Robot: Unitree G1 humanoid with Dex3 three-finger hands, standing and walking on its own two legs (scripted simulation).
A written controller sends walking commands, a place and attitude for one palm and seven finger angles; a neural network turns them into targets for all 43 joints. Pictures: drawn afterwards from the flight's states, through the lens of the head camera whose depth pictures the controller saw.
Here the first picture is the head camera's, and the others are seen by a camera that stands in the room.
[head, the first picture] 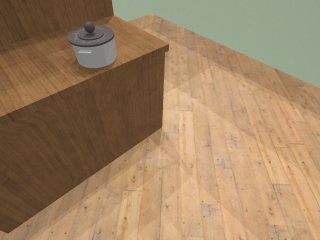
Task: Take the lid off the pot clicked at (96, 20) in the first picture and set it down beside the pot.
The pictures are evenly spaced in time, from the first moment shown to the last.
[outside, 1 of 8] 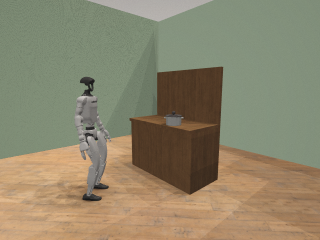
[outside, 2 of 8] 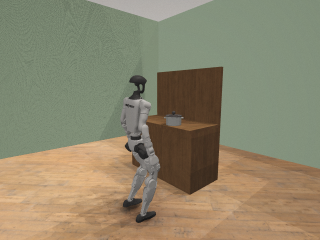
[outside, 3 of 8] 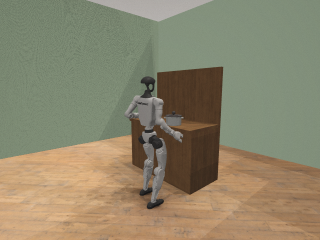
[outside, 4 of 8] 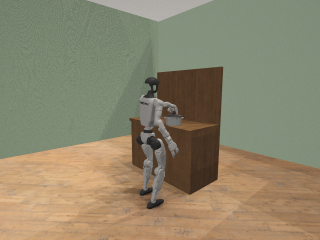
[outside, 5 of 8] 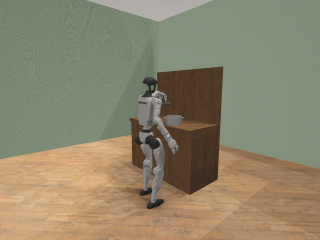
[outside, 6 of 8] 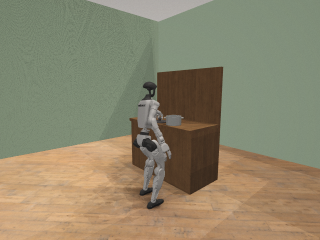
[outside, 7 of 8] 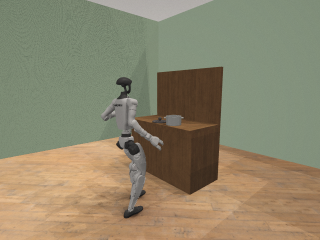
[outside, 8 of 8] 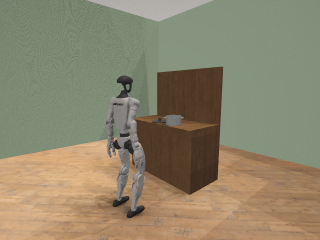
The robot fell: no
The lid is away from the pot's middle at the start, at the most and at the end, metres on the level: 0.00 0.25 0.24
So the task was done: yes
